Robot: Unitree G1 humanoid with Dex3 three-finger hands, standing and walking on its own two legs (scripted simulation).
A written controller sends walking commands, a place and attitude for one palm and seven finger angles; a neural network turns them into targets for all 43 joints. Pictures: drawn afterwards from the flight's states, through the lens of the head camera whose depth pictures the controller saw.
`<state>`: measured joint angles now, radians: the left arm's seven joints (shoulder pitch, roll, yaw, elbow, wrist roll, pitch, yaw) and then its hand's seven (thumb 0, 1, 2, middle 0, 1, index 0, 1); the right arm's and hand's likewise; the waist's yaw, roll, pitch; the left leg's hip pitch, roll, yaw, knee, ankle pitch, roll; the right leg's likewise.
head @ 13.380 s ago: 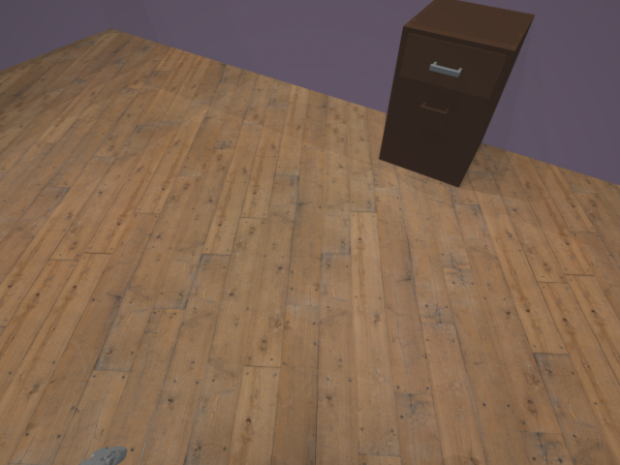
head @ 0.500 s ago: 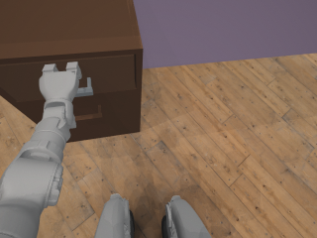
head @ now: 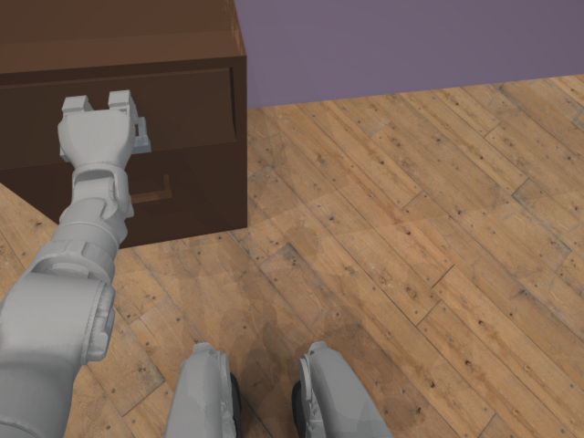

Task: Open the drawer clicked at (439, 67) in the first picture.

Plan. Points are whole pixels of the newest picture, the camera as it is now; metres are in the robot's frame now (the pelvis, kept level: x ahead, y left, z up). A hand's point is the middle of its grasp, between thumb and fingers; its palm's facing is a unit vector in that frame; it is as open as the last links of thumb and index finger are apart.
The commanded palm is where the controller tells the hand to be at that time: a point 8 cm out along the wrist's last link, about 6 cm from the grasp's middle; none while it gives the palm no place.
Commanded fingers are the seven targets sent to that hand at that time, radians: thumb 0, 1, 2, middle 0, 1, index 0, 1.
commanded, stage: lower the fingers behind the handle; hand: left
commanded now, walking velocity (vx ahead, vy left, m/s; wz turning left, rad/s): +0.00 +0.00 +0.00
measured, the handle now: (106, 138) +0.56 +0.24 -0.06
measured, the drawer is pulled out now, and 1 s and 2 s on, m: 0.00 0.00 0.00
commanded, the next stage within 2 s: lift the fingers back up to retry in 0.76 s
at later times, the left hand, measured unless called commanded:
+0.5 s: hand (115, 159) +0.52 +0.22 -0.05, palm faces +0.02 +0.01 -1.00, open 13.7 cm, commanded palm +0.51 +0.20 -0.03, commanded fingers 0.00 -0.50 0.30 -0.30 -1.20 -0.30 -1.20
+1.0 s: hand (112, 165) +0.51 +0.23 -0.06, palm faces -0.03 -0.01 -1.00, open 13.8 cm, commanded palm +0.51 +0.20 -0.01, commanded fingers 0.00 -0.50 0.30 -0.30 -1.20 -0.30 -1.20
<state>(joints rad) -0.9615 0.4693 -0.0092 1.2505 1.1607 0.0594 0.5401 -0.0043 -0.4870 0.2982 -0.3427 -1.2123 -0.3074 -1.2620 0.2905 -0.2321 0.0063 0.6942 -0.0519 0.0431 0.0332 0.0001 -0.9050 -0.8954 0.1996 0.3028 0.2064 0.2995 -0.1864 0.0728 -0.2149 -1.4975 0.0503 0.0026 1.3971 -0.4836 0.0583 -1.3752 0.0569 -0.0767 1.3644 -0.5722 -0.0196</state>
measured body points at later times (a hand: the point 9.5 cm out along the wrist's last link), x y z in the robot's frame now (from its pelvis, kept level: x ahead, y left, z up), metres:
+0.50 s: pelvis -0.03 +0.00 -0.04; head +0.14 +0.03 +0.37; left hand +0.51 +0.21 +0.01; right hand +0.01 -0.27 -0.16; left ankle +0.07 +0.09 -0.58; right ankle +0.03 -0.11 -0.58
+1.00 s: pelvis -0.02 +0.00 -0.03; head +0.16 +0.03 +0.38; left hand +0.51 +0.22 +0.00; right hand +0.00 -0.26 -0.15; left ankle +0.07 +0.09 -0.58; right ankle +0.03 -0.11 -0.58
